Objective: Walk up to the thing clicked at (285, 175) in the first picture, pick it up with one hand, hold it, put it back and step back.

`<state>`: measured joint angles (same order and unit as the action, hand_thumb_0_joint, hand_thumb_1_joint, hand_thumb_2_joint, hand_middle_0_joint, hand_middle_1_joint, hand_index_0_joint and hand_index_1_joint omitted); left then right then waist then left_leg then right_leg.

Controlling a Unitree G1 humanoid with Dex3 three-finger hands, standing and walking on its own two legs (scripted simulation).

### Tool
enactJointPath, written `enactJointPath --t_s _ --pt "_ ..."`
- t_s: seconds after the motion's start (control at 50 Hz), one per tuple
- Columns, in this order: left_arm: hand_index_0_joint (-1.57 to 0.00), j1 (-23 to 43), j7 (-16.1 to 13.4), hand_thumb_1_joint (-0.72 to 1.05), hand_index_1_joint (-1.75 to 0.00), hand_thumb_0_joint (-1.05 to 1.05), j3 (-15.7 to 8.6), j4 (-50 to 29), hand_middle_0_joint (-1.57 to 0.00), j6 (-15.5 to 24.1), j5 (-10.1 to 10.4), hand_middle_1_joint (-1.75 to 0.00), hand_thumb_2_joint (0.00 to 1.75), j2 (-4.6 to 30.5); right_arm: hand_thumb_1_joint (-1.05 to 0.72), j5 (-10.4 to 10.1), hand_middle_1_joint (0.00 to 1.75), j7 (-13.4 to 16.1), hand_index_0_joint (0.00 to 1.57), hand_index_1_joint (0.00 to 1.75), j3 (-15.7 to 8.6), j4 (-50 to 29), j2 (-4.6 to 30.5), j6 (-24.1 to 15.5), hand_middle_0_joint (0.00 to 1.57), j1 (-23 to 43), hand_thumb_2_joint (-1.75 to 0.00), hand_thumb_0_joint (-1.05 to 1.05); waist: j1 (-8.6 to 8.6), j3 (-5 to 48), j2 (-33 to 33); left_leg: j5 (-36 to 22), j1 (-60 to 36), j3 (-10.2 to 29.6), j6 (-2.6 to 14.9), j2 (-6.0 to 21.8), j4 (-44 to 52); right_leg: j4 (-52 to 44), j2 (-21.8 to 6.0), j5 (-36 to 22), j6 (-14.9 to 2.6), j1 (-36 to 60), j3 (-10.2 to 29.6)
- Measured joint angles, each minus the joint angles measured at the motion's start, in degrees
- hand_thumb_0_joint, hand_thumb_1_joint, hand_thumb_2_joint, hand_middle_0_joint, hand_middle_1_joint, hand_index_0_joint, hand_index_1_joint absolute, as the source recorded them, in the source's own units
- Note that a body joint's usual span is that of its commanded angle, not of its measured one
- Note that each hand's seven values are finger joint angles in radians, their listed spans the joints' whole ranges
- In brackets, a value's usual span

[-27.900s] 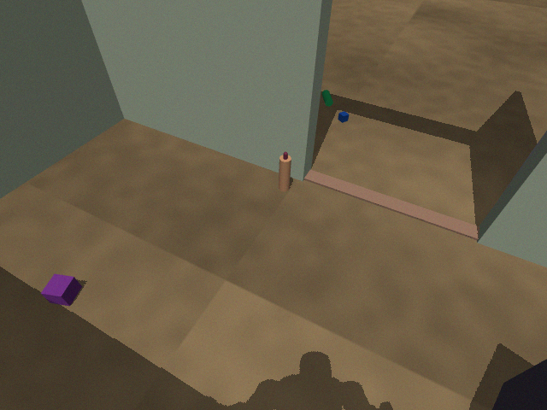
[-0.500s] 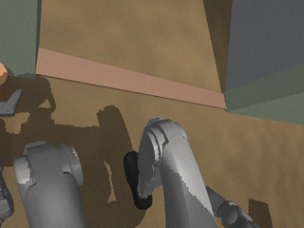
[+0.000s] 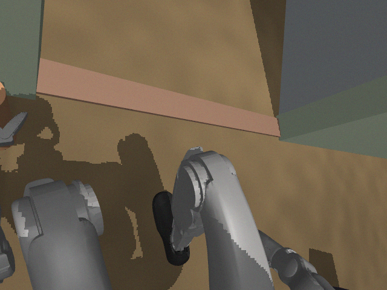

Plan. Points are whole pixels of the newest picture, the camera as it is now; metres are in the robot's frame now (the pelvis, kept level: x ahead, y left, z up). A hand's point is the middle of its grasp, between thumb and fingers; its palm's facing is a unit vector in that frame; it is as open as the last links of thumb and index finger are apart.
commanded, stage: open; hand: left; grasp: from the side
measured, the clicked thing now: out of the picture +0.45 +0.24 -0.17
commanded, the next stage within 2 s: withdraw in 0.24 s
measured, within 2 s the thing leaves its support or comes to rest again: rests again in 0.16 s
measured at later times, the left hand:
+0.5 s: hand out of the picture +0.45 +0.24 -0.16, palm faces +0.26 -0.97 +0.02, open 16.5 cm
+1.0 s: hand out of the picture +0.39 +0.34 -0.03, palm faces +0.24 -0.93 -0.28, open 17.5 cm
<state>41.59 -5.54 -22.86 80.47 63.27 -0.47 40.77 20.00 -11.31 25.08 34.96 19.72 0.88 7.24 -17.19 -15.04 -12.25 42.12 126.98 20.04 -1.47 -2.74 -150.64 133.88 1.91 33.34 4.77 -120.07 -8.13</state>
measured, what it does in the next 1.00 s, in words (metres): rises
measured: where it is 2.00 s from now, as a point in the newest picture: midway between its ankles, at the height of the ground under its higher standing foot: (126, 271)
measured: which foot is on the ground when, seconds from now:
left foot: down 0.00-1.00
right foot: down 0.00-1.00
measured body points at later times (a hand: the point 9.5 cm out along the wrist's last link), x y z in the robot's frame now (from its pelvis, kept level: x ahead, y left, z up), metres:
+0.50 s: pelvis +0.00 +0.00 +0.00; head +0.23 +0.18 +0.34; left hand +0.43 +0.29 -0.16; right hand +0.14 -0.25 -0.04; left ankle +0.07 +0.12 -0.26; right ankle +0.15 -0.15 -0.26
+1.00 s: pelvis +0.01 +0.00 +0.05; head +0.18 +0.14 +0.44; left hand +0.37 +0.39 -0.01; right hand +0.18 -0.24 -0.03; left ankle +0.07 +0.12 -0.26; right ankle +0.15 -0.15 -0.26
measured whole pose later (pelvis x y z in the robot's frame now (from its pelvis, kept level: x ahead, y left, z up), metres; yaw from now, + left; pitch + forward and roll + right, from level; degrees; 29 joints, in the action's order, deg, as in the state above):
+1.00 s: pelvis +0.01 +0.00 +0.05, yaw +5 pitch +28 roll -13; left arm 30.3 3.6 -21.3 52.7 32.4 -6.1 36.0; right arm 5.8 -7.0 8.1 33.6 15.7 8.7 -3.3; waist -9.1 4.1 -2.3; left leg 40.7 125.9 10.8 0.9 -1.5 -138.1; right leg 126.9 -1.4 35.2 2.1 -120.4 -2.6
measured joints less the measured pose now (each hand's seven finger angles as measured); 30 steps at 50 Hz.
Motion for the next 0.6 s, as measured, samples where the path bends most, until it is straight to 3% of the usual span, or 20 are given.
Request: enactJointPath --t_s 0.1,0.18,0.36,0.44,0.5,0.6 --pt "-0.74 0.7 0.3 -0.17 -0.70 0.00 0.5 0.5 -0.76 0.7 -0.8 -0.69 0.62 0.9 -0.91 0.2 0.30 0.0 0.21 0.30 0.4 -0.2 0.0 0.5 0.20 0.0 -0.90 0.00 -0.19 0.4 0.2 0.1 -0.1 0.2 -0.05 0.0 0.0 -0.1 0.0 0.0 -0.27 0.1 -0.2" --pt "-0.65 0.7 0.5 -0.27 -0.56 0.00 0.8 1.7 -0.67 0.2 -0.4 -0.55 0.46 1.4 -0.91 0.0 0.30 0.2 0.21 0.30 0.5 -0.4 0.2 0.6 0.20 -0.2 -0.90 0.00 -0.37 0.5 0.7 0.1 0.0 0.2 0.16 0.1 0.1 -0.3 0.0 0.0 -0.11 0.2 -0.3" --pt "-0.43 0.5 0.8 -0.43 -0.31 -0.01 0.8 2.0 -0.45 0.9 1.0 -0.30 0.23 1.2 -0.91 -0.1 0.30 0.0 0.21 0.30 0.9 -0.2 0.5 0.1 0.20 -0.7 -0.90 0.00 -0.24 0.4 0.2 -0.2 -0.1 0.2 0.22 0.1 0.3 -0.6 0.0 -0.3 0.10 0.3 -0.3" --pt "-0.31 0.0 1.6 -0.47 -0.20 -0.01 0.6 1.5 -0.34 1.6 -0.2 -0.20 0.16 1.3 -0.90 0.0 0.30 0.0 0.21 0.30 1.0 -0.4 0.5 0.3 0.21 -0.8 -0.90 0.00 -0.12 0.2 -0.2 -0.2 -0.1 0.4 0.18 0.1 0.1 -0.6 0.1 -0.4 -0.14 0.4 -0.5" --pt "-0.22 -1.3 2.0 -0.49 -0.13 -0.01 -1.3 -1.3 -0.27 0.5 -1.3 -0.14 0.12 1.0 -0.90 -0.1 0.30 0.3 0.21 0.30 0.8 -0.7 0.3 0.8 0.21 -1.0 -0.90 0.00 0.10 0.1 -0.3 -0.2 -0.4 0.5 0.16 0.2 0.2 -0.7 0.1 -0.5 -0.24 0.7 -0.6" --pt "-0.12 -1.7 1.7 -0.49 -0.06 -0.02 -5.6 -8.2 -0.16 -2.5 -0.5 -0.06 0.08 1.6 -0.89 -1.0 0.30 0.6 0.21 0.30 -0.7 -1.4 -0.2 1.7 0.21 -2.7 -0.90 0.00 0.91 1.8 0.1 -0.2 -0.5 0.0 0.05 0.2 1.0 -1.0 -0.3 -0.3 -0.70 0.6 -0.3"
